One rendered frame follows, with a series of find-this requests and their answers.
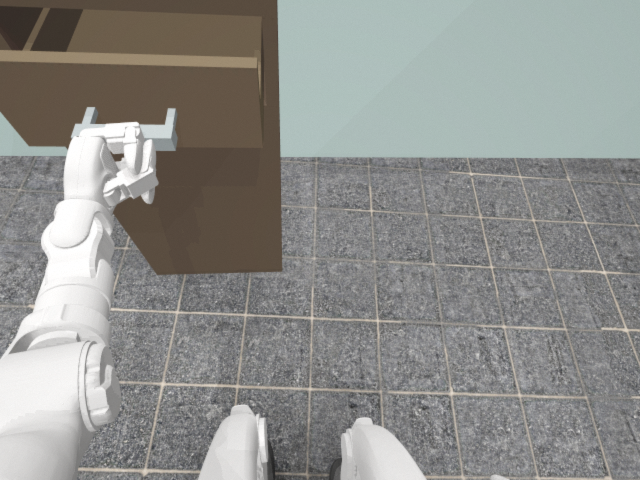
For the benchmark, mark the left robot hand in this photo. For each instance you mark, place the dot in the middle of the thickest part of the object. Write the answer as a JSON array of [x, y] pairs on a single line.
[[89, 165]]

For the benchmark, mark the left robot forearm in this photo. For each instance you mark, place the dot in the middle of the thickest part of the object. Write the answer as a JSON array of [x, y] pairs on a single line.
[[75, 297]]

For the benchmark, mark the drawer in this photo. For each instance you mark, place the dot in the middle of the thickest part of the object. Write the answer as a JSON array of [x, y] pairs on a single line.
[[132, 66]]

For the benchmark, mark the robot left thigh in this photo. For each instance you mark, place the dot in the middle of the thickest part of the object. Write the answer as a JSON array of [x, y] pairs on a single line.
[[238, 447]]

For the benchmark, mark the handle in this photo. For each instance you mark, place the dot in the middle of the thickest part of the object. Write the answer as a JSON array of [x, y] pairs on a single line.
[[164, 136]]

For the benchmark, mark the cabinet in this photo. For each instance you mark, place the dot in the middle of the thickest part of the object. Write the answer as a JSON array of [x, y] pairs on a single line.
[[215, 210]]

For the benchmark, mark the robot thigh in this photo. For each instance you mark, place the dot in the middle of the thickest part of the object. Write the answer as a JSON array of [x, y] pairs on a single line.
[[370, 452], [238, 447]]

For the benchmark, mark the robot right thigh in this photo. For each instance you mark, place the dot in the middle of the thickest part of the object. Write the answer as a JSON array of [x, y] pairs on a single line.
[[370, 452]]

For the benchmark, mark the robot left upper arm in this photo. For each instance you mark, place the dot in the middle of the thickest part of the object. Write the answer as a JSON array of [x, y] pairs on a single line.
[[52, 401]]

